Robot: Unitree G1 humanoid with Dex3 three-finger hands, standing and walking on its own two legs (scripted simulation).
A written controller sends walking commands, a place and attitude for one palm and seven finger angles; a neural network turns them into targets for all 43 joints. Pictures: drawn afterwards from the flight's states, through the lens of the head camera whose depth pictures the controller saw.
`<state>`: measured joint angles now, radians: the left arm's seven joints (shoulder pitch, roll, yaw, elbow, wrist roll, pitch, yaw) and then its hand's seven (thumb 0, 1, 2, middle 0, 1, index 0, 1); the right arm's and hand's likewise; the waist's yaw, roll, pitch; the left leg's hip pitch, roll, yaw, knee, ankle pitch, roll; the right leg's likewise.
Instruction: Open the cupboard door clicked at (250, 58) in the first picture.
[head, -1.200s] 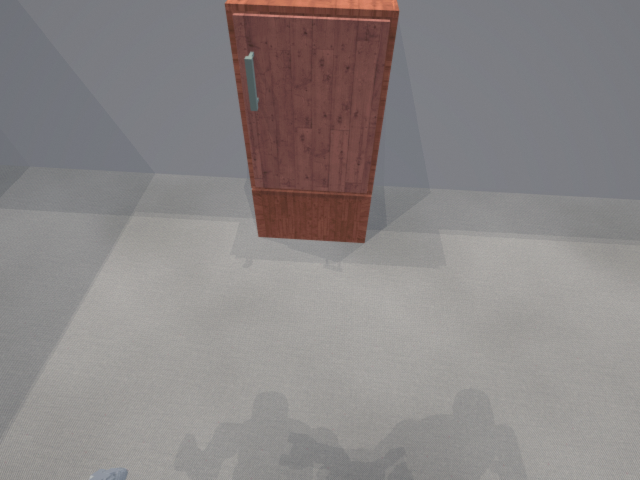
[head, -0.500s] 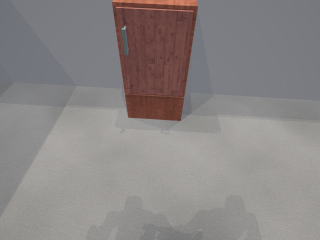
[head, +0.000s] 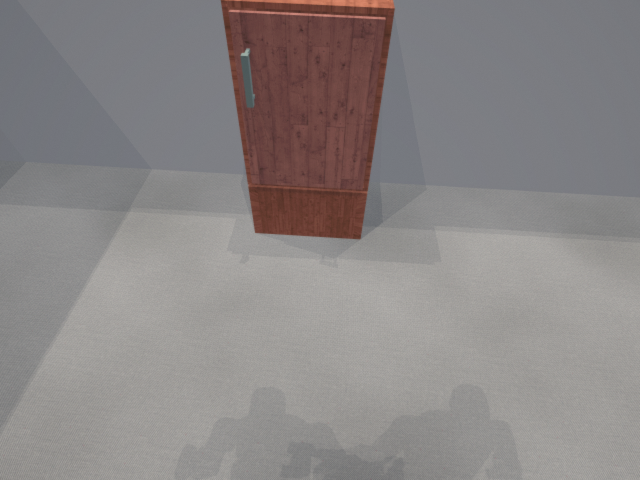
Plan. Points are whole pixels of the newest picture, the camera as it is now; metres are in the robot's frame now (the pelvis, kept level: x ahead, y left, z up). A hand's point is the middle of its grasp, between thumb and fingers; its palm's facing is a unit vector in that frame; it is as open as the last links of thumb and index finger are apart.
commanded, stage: look at it before walking up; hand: left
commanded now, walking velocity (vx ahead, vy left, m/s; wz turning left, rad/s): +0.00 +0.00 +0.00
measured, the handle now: (249, 78) +1.16 +0.27 -0.05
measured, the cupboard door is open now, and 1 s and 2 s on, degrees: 0 0 0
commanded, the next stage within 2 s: walk to a spot facing it in 0.24 s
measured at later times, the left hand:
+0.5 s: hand out of the picture +0.07 +0.23 -0.17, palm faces +0.01 -0.96 -0.29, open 7.4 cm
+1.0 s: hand (182, 437) +0.21 +0.23 -0.18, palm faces +0.15 -0.98 -0.16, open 7.3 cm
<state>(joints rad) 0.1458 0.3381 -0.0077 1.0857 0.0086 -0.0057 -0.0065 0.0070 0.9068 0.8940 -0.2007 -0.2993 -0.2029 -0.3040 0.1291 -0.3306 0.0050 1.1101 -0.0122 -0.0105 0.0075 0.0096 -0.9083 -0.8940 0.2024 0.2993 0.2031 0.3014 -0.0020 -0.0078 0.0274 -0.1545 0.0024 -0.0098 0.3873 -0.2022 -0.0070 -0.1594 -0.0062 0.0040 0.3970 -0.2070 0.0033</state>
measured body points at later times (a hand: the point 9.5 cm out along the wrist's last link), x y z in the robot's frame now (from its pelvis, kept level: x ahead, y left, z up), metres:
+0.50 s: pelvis +0.02 +0.00 +0.00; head +0.01 +0.01 +0.45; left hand +0.07 +0.28 -0.15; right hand +0.08 -0.28 -0.14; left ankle +0.01 +0.12 -0.74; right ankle +0.01 -0.12 -0.74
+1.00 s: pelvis +0.18 +0.04 -0.01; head +0.20 +0.05 +0.44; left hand +0.21 +0.28 -0.16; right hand +0.09 -0.16 -0.16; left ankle +0.05 +0.13 -0.74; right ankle +0.32 -0.08 -0.71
